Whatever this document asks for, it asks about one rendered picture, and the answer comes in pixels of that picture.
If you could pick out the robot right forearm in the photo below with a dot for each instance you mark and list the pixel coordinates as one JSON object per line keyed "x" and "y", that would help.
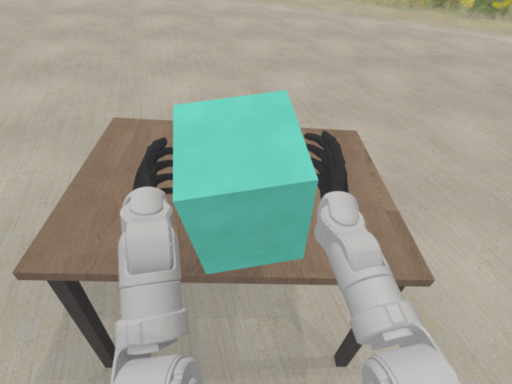
{"x": 380, "y": 316}

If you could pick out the left robot upper arm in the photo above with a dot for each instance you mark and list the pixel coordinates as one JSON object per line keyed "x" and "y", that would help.
{"x": 170, "y": 369}

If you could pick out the left robot hand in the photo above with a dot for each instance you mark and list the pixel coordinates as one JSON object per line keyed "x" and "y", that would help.
{"x": 147, "y": 172}

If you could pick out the robot left forearm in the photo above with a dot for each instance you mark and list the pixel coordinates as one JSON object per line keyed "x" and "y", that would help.
{"x": 152, "y": 316}

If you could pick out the table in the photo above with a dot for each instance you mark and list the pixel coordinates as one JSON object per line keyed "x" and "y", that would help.
{"x": 79, "y": 240}

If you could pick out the right robot upper arm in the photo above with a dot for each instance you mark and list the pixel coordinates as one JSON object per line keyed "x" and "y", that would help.
{"x": 416, "y": 364}

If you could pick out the carton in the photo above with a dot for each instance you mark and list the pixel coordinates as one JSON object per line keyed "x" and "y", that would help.
{"x": 244, "y": 184}

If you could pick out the right robot hand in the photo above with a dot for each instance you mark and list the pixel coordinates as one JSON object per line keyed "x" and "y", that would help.
{"x": 332, "y": 172}

